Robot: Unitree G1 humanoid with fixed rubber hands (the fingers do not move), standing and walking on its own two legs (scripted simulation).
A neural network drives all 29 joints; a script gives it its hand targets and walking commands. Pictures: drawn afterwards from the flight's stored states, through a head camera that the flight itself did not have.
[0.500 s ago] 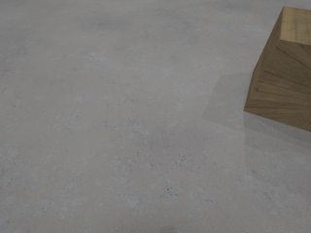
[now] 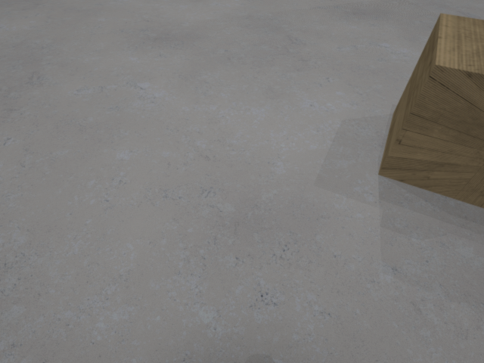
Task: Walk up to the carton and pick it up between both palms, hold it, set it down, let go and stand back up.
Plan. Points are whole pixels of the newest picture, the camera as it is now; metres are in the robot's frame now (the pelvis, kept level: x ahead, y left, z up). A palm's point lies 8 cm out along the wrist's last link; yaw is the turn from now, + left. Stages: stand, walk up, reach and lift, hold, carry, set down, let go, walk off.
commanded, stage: stand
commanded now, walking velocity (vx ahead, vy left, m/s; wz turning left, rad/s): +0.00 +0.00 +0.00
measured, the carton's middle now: out of the picture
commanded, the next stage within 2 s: none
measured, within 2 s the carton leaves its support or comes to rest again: neither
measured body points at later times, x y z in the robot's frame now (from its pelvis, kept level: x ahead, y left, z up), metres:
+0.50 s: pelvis +0.00 +0.00 +0.00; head +0.01 +0.00 +0.45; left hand +0.08 +0.28 -0.13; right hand +0.06 -0.27 -0.14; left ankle +0.04 +0.12 -0.73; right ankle +0.04 -0.13 -0.73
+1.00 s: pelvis +0.00 +0.00 +0.00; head +0.01 +0.00 +0.45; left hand +0.08 +0.28 -0.13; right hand +0.06 -0.28 -0.14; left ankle +0.04 +0.12 -0.73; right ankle +0.04 -0.13 -0.73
